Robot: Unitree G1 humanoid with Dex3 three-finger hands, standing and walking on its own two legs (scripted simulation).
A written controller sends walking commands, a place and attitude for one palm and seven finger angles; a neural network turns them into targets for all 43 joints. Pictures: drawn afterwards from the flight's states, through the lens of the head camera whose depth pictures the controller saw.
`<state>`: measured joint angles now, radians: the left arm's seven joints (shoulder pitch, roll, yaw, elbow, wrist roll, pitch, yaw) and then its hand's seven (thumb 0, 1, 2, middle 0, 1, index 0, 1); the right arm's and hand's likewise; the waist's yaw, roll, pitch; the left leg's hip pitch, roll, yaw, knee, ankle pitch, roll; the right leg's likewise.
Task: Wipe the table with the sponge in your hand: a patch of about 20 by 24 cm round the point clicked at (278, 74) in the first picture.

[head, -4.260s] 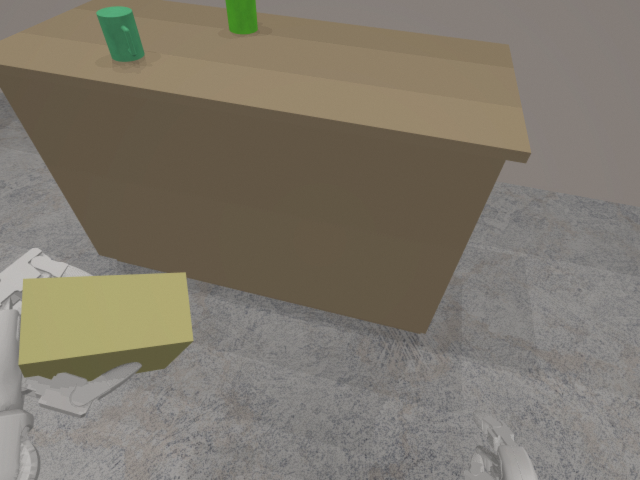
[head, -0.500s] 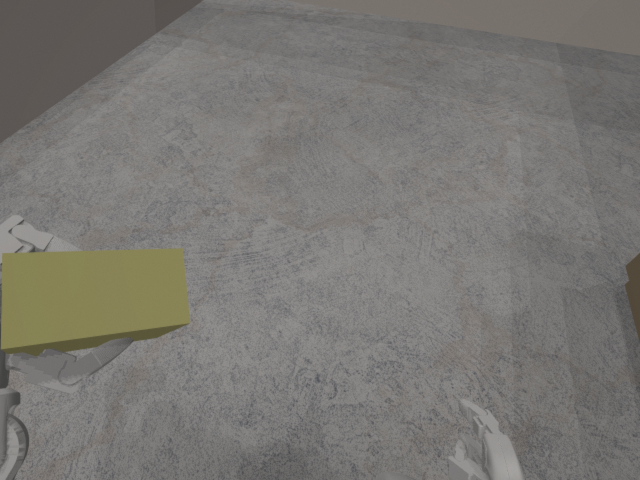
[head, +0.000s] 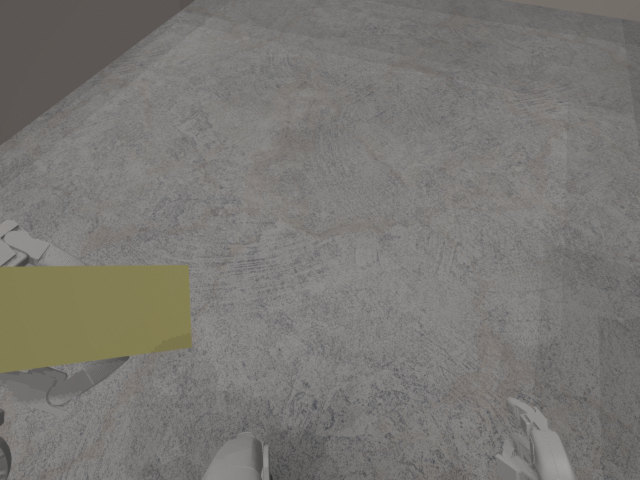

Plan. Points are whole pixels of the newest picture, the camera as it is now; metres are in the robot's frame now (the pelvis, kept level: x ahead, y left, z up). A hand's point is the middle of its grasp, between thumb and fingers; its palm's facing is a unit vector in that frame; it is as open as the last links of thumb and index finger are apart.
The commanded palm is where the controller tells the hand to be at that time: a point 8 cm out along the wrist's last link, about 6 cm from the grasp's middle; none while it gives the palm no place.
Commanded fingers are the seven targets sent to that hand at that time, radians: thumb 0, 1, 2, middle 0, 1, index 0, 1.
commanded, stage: walk around to get in front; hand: left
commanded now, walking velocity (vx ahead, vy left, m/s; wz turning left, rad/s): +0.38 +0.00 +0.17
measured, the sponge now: (119, 315) +0.23 +0.19 +0.16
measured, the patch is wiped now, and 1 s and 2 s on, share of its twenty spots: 0.00 0.00 0.00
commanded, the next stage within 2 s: turn to face it in 1.58 s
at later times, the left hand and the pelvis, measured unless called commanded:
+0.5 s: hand (126, 192) +0.35 +0.22 +0.19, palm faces +0.45 -0.71 -0.55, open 10.2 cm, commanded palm +0.30 +0.26 +0.17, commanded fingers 0.00 0.10 1.30 -1.20 -1.60 -1.20 -1.60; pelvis +0.16 -0.03 -0.02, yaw +4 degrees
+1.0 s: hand (134, 124) +0.47 +0.25 +0.17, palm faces +0.58 -0.71 -0.40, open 10.2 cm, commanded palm +0.40 +0.28 +0.17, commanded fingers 0.00 0.10 1.30 -1.20 -1.60 -1.20 -1.60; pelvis +0.30 -0.03 -0.02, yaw +10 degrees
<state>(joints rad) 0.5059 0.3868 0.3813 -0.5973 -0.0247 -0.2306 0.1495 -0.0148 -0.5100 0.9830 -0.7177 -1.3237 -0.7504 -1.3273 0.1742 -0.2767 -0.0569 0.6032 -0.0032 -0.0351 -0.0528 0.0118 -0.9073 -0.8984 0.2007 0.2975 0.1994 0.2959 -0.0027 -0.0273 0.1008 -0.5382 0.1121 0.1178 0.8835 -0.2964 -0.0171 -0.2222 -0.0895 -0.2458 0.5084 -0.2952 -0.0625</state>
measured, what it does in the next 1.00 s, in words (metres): walks ahead: left foot, then right foot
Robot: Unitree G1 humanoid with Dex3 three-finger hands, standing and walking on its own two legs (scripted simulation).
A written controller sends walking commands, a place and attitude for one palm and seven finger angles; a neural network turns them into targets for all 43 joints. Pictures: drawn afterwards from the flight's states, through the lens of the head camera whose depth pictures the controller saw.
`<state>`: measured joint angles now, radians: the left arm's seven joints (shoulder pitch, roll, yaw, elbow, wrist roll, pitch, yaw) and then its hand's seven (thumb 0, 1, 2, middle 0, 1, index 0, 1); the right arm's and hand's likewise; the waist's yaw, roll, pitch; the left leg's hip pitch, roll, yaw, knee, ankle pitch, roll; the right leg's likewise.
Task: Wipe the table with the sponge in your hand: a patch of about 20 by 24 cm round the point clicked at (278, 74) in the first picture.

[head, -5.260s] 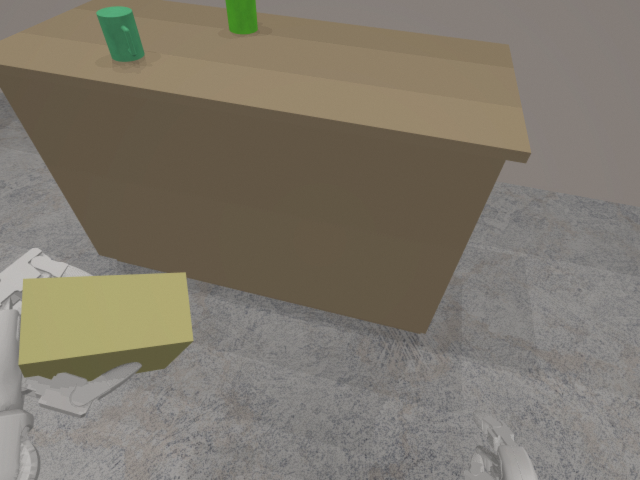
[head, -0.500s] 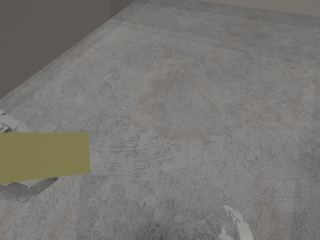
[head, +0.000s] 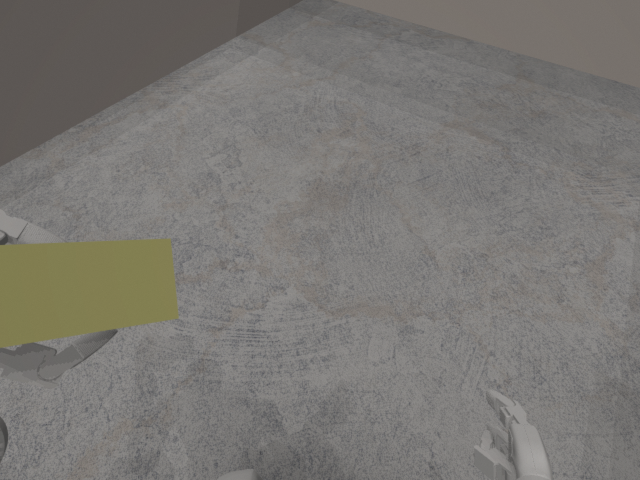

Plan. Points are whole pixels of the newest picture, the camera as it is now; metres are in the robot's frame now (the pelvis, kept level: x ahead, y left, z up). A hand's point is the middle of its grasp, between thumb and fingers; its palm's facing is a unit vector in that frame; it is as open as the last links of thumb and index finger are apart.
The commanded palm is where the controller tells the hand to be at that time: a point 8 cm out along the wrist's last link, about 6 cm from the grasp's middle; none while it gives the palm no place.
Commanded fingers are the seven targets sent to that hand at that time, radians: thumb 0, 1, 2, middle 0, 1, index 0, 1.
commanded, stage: walk around to get in front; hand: left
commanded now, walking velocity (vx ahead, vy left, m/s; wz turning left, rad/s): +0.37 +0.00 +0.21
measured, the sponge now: (104, 291) +0.24 +0.21 +0.18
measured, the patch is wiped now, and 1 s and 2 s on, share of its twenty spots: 0.00 0.00 0.00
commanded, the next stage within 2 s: turn to face it in 0.58 s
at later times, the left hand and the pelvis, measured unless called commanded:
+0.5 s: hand (137, 234) +0.30 +0.20 +0.18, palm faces +0.50 -0.74 -0.45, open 10.2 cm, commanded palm +0.22 +0.24 +0.20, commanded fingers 0.00 0.10 1.30 -1.20 -1.60 -1.20 -1.60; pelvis +0.12 -0.06 +0.02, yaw +11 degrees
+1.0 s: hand (127, 158) +0.37 +0.22 +0.21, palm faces +0.59 -0.66 -0.46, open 10.2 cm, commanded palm +0.32 +0.25 +0.20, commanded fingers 0.00 0.10 1.30 -1.20 -1.60 -1.20 -1.60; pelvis +0.23 -0.05 +0.01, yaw +12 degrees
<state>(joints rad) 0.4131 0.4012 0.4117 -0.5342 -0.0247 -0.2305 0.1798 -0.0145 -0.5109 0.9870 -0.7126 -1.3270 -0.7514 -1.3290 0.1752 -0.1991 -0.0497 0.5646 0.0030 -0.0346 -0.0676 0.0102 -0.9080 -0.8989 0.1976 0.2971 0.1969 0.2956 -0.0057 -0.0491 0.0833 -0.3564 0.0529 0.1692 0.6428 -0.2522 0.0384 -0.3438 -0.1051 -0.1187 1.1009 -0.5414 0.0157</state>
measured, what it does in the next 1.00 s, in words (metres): walks ahead: right foot, then left foot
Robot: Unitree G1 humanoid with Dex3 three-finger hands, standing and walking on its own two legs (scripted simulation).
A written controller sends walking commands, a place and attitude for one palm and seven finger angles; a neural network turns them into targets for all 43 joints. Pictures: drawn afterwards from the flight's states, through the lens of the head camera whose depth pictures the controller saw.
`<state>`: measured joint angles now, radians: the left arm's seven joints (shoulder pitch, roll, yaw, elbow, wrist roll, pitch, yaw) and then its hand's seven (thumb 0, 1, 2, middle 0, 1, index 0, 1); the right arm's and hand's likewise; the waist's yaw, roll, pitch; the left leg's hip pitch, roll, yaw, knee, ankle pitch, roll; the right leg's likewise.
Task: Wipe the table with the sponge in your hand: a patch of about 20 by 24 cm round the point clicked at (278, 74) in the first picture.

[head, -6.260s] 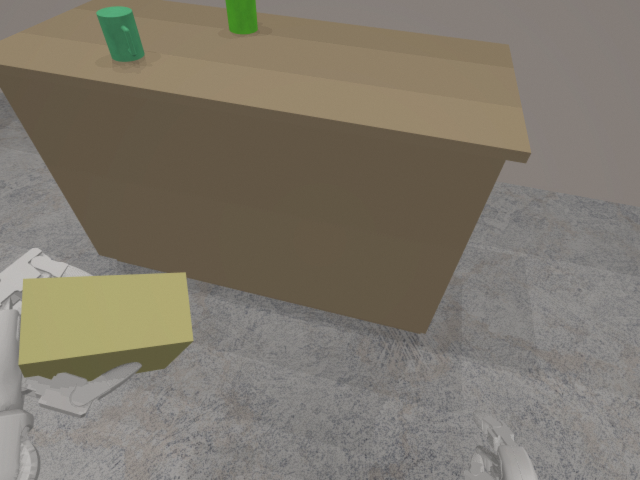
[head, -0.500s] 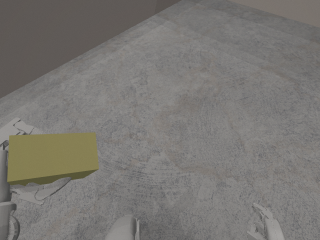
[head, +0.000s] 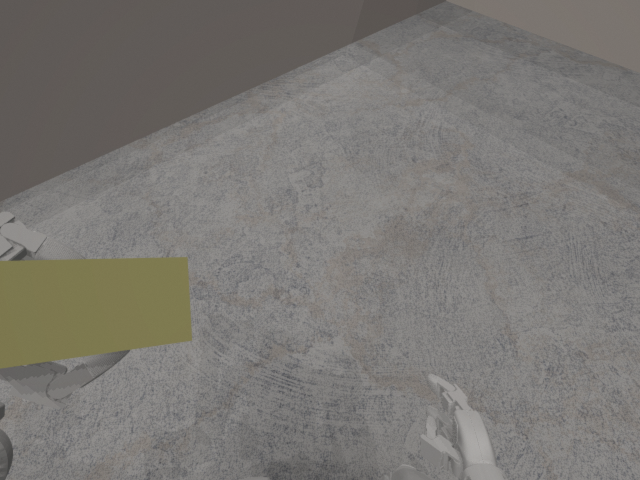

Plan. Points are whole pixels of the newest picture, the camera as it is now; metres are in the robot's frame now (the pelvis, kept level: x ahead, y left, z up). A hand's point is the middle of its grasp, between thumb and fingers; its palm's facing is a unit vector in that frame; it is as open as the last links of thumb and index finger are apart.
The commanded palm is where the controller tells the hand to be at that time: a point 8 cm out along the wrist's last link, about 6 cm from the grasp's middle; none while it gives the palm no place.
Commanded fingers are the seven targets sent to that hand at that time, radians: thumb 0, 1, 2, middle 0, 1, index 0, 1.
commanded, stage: turn to face it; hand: left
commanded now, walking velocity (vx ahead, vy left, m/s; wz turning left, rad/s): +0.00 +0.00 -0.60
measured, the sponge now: (119, 308) +0.21 +0.20 +0.18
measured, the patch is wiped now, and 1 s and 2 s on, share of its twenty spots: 0.00 0.00 0.00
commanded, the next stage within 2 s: none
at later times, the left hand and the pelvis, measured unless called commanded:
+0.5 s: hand (236, 267) +0.25 +0.11 +0.20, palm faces +0.18 -0.84 -0.52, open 10.2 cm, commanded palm +0.21 +0.16 +0.18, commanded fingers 0.00 0.10 1.30 -1.20 -1.60 -1.20 -1.60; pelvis -0.02 -0.07 +0.00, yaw -16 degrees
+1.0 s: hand (305, 348) +0.20 +0.04 +0.18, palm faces -0.09 -0.88 -0.47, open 10.2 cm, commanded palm +0.18 +0.09 +0.18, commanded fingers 0.00 0.10 1.30 -1.20 -1.60 -1.20 -1.60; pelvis -0.12 -0.04 +0.00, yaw -35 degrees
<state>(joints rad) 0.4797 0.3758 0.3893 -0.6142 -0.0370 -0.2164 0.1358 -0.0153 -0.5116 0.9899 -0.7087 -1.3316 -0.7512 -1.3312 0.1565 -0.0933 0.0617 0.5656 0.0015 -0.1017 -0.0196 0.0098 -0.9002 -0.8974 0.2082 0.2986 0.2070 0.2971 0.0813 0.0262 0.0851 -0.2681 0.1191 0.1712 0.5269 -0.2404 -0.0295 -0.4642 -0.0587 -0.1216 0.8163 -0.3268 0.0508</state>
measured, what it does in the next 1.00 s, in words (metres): walks backwards, turning right: right foot, then left foot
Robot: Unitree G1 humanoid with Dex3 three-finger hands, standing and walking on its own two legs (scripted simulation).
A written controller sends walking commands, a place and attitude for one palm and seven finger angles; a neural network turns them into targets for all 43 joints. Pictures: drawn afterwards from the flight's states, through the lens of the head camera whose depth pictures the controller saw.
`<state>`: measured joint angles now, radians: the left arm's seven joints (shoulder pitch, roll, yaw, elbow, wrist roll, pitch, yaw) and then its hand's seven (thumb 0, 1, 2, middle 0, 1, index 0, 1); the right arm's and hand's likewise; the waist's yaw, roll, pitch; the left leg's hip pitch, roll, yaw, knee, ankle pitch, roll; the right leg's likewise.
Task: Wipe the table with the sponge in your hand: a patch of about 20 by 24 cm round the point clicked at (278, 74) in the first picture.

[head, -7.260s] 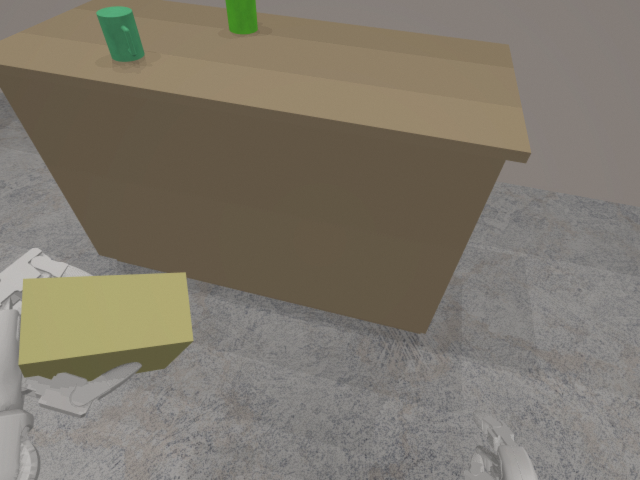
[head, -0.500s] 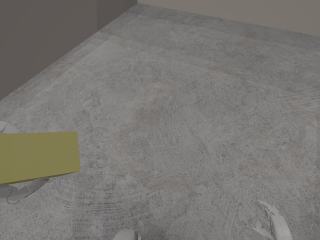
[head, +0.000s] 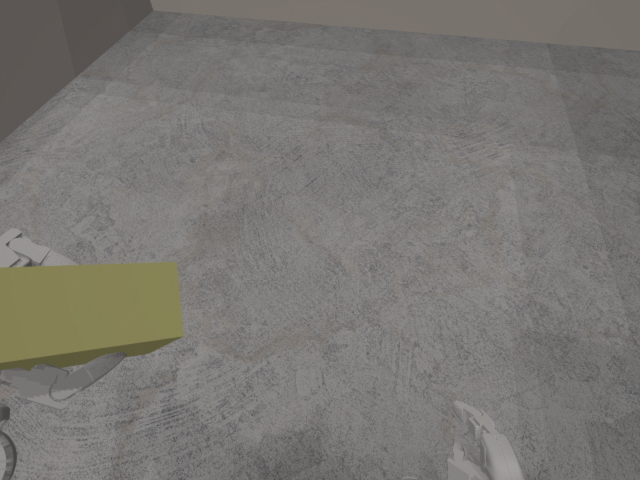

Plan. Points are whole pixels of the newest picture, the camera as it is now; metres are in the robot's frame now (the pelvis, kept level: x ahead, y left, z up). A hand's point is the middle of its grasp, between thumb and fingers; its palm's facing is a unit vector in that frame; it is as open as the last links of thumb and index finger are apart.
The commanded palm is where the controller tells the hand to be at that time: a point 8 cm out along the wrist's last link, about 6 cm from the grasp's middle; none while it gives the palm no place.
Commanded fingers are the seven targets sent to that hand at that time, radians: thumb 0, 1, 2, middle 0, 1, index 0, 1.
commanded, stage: turn to face it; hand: left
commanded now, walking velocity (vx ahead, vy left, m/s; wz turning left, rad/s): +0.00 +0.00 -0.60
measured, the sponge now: (115, 317) +0.22 +0.22 +0.15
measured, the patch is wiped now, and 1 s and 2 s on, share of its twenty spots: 0.00 0.00 0.00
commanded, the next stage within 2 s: none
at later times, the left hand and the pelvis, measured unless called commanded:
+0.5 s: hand (196, 325) +0.21 +0.14 +0.17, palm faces +0.20 -0.88 -0.43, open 10.2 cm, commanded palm +0.17 +0.17 +0.18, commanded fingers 0.00 0.10 1.30 -1.20 -1.60 -1.20 -1.60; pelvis -0.06 -0.05 -0.01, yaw -17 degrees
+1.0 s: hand (420, 429) +0.15 -0.05 +0.17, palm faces -0.17 -0.82 -0.55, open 10.2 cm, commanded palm +0.13 +0.02 +0.18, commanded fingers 0.00 0.10 1.30 -1.20 -1.60 -1.20 -1.60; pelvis -0.16 -0.12 +0.00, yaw -35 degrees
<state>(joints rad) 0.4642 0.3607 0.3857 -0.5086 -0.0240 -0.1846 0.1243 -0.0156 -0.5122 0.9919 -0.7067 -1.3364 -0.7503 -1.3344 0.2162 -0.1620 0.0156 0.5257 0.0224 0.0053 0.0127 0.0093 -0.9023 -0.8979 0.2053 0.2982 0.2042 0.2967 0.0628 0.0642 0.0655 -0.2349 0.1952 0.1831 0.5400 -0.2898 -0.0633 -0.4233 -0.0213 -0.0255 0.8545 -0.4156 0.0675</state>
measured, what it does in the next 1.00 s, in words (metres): walks backwards, turning right: right foot, then left foot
